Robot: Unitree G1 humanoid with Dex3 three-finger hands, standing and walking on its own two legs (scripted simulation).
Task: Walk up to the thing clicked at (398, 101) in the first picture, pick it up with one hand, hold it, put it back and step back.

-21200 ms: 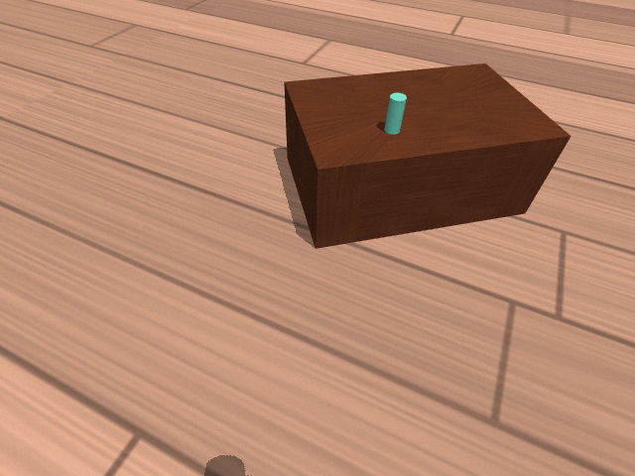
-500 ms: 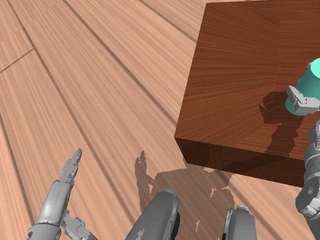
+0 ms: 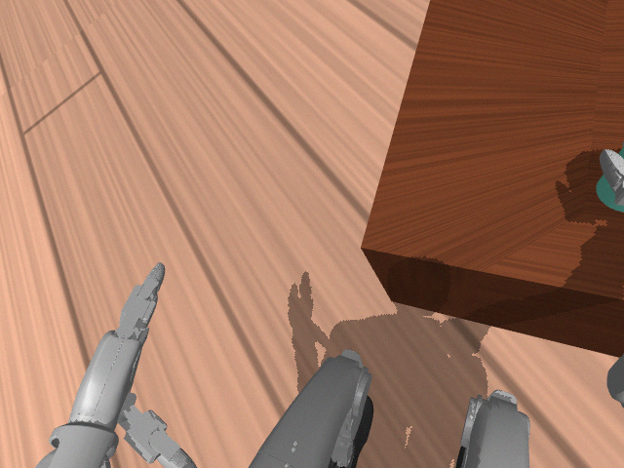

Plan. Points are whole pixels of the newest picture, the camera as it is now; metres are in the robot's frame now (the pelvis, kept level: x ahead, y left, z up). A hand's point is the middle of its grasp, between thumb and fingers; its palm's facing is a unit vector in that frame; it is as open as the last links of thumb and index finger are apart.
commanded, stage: lower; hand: right
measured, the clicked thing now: out of the picture +0.54 -0.23 -0.04
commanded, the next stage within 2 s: loosen in 0.74 s
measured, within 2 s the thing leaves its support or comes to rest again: rests again in 0.64 s
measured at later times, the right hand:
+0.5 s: hand out of the picture +0.55 -0.22 -0.09, palm faces +0.27 +0.96 -0.01, open 8.8 cm
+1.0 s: hand out of the picture +0.55 -0.23 -0.10, palm faces +0.26 +0.96 -0.01, open 8.6 cm
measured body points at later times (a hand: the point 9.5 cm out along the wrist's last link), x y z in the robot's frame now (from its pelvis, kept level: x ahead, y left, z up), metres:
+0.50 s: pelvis -0.01 +0.00 -0.03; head +0.21 -0.09 +0.35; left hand +0.18 +0.26 +0.10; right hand +0.53 -0.28 -0.08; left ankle +0.05 +0.14 -0.56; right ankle +0.04 -0.13 -0.56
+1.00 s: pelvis -0.02 +0.00 -0.05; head +0.21 -0.09 +0.33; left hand +0.17 +0.26 +0.09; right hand +0.54 -0.28 -0.10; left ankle +0.05 +0.14 -0.56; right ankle +0.04 -0.13 -0.56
